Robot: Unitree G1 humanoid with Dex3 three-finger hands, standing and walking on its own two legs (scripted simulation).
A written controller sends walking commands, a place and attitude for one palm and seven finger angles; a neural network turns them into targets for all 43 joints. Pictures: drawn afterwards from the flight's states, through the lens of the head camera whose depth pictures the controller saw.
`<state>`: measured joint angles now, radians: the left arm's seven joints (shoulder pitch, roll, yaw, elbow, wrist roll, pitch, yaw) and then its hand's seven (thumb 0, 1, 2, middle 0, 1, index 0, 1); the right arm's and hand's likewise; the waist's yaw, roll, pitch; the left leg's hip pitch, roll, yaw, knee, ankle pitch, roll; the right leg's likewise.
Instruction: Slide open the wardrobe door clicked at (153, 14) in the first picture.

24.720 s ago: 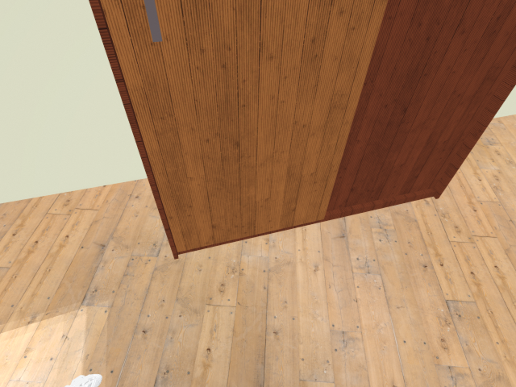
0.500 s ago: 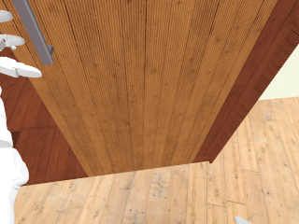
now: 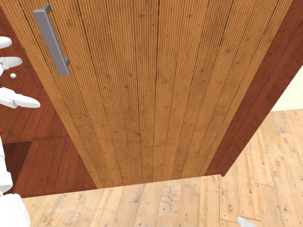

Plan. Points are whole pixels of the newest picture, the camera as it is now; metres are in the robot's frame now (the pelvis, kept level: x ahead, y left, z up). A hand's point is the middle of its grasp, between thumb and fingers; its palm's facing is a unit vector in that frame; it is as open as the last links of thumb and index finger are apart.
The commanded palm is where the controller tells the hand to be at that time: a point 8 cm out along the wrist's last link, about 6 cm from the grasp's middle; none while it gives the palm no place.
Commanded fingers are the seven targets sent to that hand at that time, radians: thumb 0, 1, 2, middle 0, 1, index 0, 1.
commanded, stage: slip the hand off the handle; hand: left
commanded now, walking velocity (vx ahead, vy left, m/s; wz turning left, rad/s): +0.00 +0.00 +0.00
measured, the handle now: (55, 41) +0.47 +0.26 +0.27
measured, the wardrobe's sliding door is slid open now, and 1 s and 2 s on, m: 0.53 0.53 0.53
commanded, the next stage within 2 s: draw the hand back to the body in 0.32 s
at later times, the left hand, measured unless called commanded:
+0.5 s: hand (1, 95) +0.29 +0.29 +0.25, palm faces +0.33 -0.94 -0.09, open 14.7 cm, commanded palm +0.24 +0.33 +0.24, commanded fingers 0.00 -0.55 0.20 -0.25 -1.15 -0.25 -1.15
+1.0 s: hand out of the picture +0.21 +0.27 +0.21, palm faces +0.33 -0.93 -0.14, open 14.4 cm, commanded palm +0.16 +0.31 +0.22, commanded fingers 0.00 -0.22 0.36 -0.24 -0.96 -0.24 -0.96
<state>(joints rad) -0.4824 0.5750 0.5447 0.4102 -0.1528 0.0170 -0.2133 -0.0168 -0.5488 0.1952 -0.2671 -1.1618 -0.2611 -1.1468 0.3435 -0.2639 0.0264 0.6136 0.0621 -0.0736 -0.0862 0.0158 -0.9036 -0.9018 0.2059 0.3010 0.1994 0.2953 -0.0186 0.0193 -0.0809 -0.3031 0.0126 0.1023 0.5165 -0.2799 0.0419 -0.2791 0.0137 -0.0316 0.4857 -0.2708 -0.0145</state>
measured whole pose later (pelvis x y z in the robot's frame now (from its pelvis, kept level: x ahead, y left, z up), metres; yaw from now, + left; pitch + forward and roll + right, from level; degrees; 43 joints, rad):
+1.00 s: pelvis -0.03 -0.02 +0.00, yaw +4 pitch -5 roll -1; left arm -0.07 0.44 0.42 -0.10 -0.27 0.31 -0.20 -0.02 -0.48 0.23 -0.25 -1.12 -0.25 -1.11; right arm 0.16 -0.26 0.08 0.61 0.07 -0.19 -0.11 0.02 -0.90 -0.90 0.20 0.30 0.20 0.30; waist 0.08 0.06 -0.05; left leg -0.18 0.01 0.02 0.49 -0.23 0.02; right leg -0.13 0.01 -0.11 0.46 -0.25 -0.04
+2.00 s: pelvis -0.01 +0.00 +0.01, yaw +3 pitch -5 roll +0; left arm 0.43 0.34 0.33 -0.37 -0.08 -0.04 0.10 0.01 0.88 0.89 -0.21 -0.31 -0.21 -0.30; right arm 0.19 -0.21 0.03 0.64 0.00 -0.09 -0.07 0.02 -0.90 -0.90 0.21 0.30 0.20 0.30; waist 0.08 0.05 -0.01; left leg -0.09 -0.02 0.05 0.41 -0.23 0.04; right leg -0.05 -0.01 -0.08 0.38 -0.24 -0.01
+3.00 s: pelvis -0.10 +0.02 -0.01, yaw +7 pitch -1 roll -3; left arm 0.49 0.41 0.42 -0.47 0.00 -0.26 0.14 0.01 0.89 0.89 -0.21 -0.31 -0.22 -0.30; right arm 0.25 -0.21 0.01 0.57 0.00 -0.10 -0.09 0.02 -0.90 -0.90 0.21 0.30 0.20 0.30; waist 0.01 -0.01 0.02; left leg -0.43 -0.03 0.02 0.58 -0.18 0.09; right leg -0.35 0.04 -0.02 0.53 -0.18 0.02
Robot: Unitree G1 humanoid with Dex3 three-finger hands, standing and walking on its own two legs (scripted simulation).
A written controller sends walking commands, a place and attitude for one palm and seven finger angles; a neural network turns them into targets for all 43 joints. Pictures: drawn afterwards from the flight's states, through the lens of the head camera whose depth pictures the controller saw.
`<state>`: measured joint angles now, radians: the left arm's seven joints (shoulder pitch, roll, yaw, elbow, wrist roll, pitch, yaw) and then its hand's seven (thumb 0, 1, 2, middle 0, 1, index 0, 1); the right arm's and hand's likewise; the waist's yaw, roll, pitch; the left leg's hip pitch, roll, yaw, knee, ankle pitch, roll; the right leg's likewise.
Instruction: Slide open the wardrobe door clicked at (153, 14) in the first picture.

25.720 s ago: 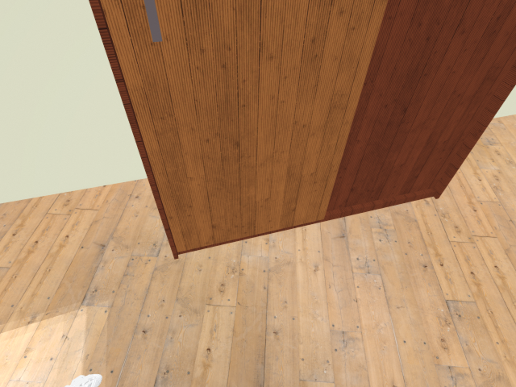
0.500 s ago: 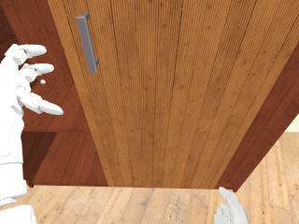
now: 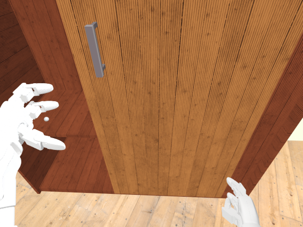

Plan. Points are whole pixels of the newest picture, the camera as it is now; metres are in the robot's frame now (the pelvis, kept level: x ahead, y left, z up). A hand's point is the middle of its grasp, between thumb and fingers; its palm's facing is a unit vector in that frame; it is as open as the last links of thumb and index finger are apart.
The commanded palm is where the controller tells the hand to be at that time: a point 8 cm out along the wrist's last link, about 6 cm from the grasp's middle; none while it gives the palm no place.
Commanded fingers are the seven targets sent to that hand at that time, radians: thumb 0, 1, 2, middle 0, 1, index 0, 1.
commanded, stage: draw the hand back to the body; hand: left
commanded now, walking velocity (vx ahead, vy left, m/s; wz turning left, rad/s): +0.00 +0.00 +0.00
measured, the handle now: (97, 50) +0.52 +0.24 +0.27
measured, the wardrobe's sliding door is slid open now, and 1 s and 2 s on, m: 0.53 0.53 0.53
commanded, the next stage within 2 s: step back with the hand held close in 1.02 s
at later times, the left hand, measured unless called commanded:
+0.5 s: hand (47, 135) +0.24 +0.28 +0.18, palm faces +0.43 -0.84 -0.34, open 10.2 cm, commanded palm +0.18 +0.31 +0.18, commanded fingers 0.00 0.68 0.80 -0.21 -0.43 -0.21 -0.43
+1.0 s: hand (39, 148) +0.21 +0.28 +0.16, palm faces +0.46 -0.82 -0.34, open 7.4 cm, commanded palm +0.17 +0.32 +0.18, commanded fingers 0.00 0.90 0.90 -0.20 -0.30 -0.20 -0.30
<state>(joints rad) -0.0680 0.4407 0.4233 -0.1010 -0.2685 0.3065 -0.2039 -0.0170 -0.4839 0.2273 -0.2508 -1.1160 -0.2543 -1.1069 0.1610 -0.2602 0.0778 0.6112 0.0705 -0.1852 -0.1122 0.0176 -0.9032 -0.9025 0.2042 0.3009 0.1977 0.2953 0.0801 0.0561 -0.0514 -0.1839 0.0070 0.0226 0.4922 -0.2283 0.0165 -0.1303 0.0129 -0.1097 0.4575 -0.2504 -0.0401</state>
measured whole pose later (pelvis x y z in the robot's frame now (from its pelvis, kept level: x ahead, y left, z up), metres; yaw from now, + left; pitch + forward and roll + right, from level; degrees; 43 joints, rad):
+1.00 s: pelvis +0.02 +0.02 +0.01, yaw -1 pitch -5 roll +0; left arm 0.43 0.34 0.33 -0.37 -0.08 -0.04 0.10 0.01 0.88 0.89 -0.21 -0.31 -0.21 -0.30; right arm 0.19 -0.21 0.03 0.64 0.00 -0.09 -0.07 0.02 -0.90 -0.90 0.21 0.30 0.20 0.30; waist 0.08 0.05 -0.01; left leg -0.09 -0.02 0.05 0.41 -0.23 0.04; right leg -0.05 -0.01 -0.08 0.38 -0.24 -0.01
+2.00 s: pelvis -0.07 +0.05 -0.01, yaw +2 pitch -1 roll -3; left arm 0.49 0.41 0.42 -0.47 0.00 -0.26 0.14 0.01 0.89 0.89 -0.21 -0.31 -0.22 -0.30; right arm 0.25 -0.21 0.01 0.57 0.00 -0.10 -0.09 0.02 -0.90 -0.90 0.21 0.30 0.20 0.30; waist 0.01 -0.01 0.02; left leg -0.43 -0.03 0.02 0.58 -0.18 0.09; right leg -0.35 0.04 -0.02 0.53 -0.18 0.02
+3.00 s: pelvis -0.22 +0.15 +0.01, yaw -7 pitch +0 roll -6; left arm 0.58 0.44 0.42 -0.56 -0.06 -0.15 0.10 0.01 0.89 0.89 -0.21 -0.31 -0.21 -0.30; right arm 0.29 -0.15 0.00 0.59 -0.01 -0.15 -0.02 0.02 -0.90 -0.90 0.21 0.30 0.20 0.30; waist -0.05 -0.02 -0.03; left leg -0.34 -0.01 0.06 0.28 -0.11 -0.06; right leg -0.27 0.13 -0.08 0.69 -0.50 -0.03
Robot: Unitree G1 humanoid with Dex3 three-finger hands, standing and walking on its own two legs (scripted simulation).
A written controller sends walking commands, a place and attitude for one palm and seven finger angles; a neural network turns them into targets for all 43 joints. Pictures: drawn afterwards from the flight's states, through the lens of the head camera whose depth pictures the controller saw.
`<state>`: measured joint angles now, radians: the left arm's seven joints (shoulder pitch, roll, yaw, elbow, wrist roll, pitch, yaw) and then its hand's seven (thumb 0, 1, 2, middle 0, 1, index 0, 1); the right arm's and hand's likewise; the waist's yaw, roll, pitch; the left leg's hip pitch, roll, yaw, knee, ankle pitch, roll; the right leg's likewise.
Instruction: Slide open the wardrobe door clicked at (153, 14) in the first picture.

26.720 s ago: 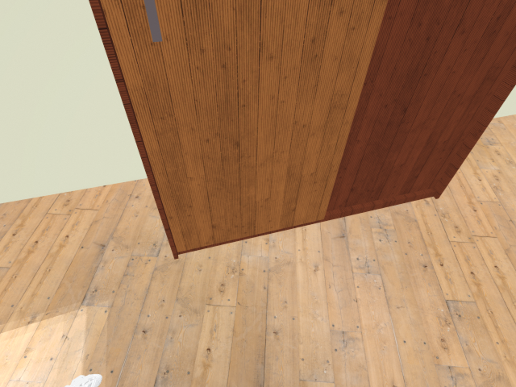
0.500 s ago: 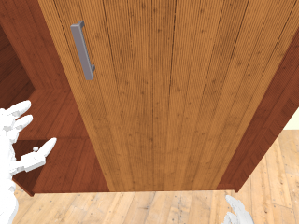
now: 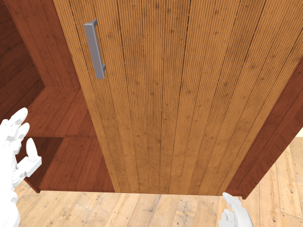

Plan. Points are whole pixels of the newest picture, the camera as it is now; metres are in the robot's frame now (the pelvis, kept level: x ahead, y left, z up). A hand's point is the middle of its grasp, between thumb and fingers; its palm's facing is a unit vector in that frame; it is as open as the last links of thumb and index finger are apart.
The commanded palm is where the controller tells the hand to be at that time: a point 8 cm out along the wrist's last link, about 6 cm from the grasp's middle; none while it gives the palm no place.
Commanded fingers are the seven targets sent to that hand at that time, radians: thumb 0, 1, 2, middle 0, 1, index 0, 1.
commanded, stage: draw the hand back to the body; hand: left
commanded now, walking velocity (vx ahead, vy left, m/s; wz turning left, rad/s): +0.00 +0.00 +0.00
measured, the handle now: (97, 50) +0.49 +0.23 +0.26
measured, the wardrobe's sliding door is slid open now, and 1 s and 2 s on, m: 0.53 0.53 0.53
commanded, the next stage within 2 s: step back with the hand held close in 0.02 s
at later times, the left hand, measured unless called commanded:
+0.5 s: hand (38, 169) +0.17 +0.26 +0.15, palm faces +0.34 -0.81 -0.48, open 7.4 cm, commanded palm +0.12 +0.30 +0.17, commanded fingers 0.00 0.90 0.90 -0.20 -0.30 -0.20 -0.30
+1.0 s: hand out of the picture +0.09 +0.30 +0.15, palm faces +0.47 -0.76 -0.44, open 7.4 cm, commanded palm +0.03 +0.33 +0.17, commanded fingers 0.00 0.90 0.90 -0.20 -0.30 -0.20 -0.30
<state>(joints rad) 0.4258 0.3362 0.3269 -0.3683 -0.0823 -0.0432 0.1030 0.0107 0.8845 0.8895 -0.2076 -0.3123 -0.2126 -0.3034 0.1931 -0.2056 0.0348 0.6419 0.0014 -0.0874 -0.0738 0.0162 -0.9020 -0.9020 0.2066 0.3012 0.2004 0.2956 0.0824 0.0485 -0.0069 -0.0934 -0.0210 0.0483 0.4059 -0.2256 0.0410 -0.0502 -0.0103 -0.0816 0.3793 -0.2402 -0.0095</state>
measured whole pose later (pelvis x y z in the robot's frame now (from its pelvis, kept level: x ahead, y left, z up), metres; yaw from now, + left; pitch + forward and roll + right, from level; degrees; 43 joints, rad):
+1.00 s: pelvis -0.10 +0.02 -0.02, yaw +3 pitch -1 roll -3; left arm 0.49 0.41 0.42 -0.47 0.00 -0.26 0.14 0.01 0.89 0.89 -0.21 -0.31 -0.22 -0.30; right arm 0.25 -0.21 0.01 0.57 0.00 -0.10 -0.09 0.02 -0.90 -0.90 0.21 0.30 0.20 0.30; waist 0.01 -0.01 0.02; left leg -0.43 -0.03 0.02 0.58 -0.18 0.09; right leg -0.35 0.04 -0.02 0.53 -0.18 0.02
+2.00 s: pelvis -0.25 +0.12 +0.01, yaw -6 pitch +0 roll -6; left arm 0.58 0.44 0.42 -0.56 -0.06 -0.15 0.10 0.01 0.89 0.89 -0.21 -0.31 -0.21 -0.30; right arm 0.29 -0.15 0.00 0.59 -0.01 -0.15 -0.02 0.02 -0.90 -0.90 0.21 0.30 0.20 0.30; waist -0.05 -0.02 -0.03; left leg -0.34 -0.01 0.06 0.28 -0.11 -0.06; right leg -0.27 0.13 -0.08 0.69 -0.50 -0.03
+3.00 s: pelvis -0.25 +0.15 -0.02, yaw +0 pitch +3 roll +0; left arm 0.25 0.16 0.02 0.82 0.03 0.00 0.01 -0.09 0.99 0.89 -0.21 -0.31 -0.21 -0.30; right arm 0.21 -0.23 -0.04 0.91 -0.03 0.06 -0.02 0.01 -0.91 -0.90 0.20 0.30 0.20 0.29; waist 0.00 0.01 0.07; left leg -0.42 -0.01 0.01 0.96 -0.48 -0.02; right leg -0.33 0.03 -0.08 0.60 -0.33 -0.07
